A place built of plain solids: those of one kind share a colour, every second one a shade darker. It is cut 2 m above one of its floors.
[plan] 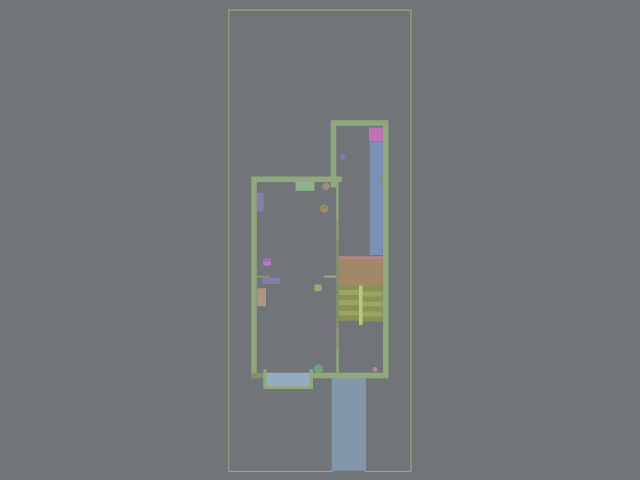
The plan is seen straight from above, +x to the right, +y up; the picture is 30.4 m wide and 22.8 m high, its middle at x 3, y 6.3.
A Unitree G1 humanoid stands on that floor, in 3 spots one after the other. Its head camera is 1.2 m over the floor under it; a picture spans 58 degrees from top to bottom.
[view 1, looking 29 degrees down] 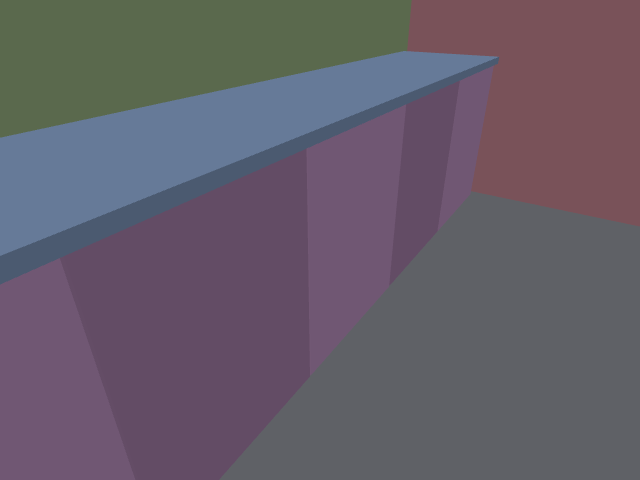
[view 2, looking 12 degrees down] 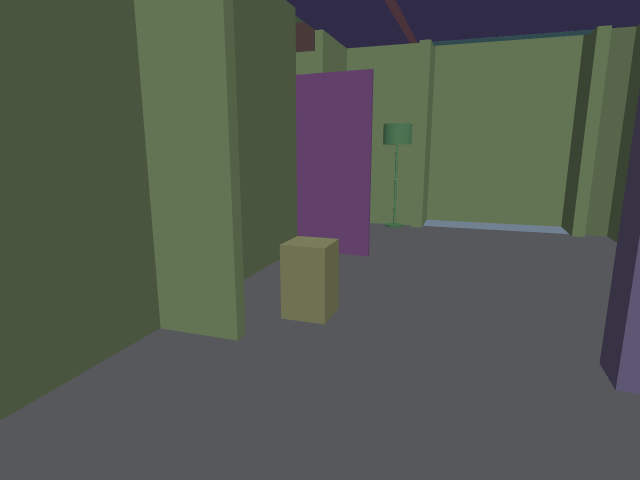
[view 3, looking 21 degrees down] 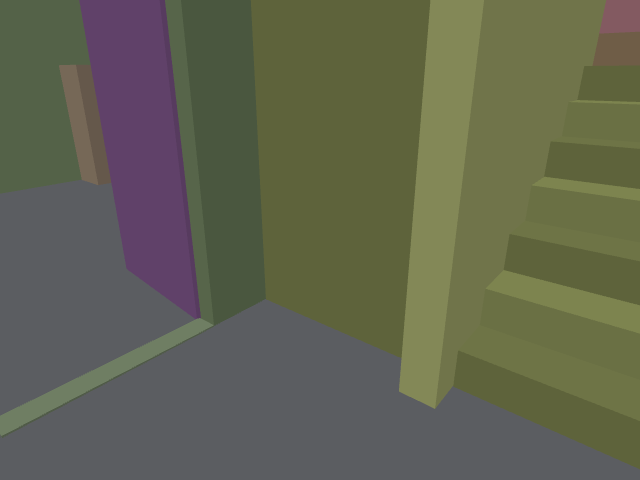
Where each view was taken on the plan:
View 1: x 4.74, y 8.54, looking -57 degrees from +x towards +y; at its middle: kitchen_unit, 1.37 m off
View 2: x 1.85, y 6.87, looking -71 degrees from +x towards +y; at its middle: slotfit_front_seat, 3.16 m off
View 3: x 5.50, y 0.96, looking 129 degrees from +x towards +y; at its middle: tread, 2.07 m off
